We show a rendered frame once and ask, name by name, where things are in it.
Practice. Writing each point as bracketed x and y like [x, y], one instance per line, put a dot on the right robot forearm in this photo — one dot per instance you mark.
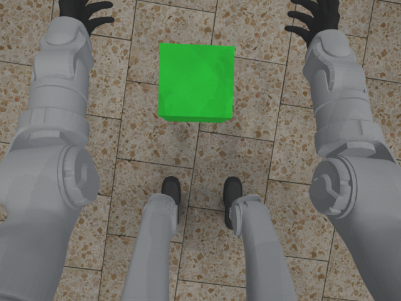
[340, 99]

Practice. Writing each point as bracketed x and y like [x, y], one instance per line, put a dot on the right robot upper arm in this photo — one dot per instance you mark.
[362, 199]

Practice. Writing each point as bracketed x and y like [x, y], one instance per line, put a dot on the left robot upper arm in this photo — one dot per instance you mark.
[43, 190]

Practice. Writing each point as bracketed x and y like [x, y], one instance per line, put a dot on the left robot forearm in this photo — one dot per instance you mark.
[58, 92]

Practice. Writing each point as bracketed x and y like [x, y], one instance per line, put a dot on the robot right shin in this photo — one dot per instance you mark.
[251, 197]

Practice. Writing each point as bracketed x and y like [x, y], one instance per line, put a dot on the carton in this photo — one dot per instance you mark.
[196, 82]

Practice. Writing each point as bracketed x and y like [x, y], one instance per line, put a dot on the left robot hand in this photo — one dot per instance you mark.
[77, 9]

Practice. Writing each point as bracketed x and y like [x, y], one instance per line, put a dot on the right robot hand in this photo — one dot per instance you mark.
[325, 13]

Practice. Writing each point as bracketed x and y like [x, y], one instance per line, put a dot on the robot right foot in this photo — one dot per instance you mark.
[232, 191]

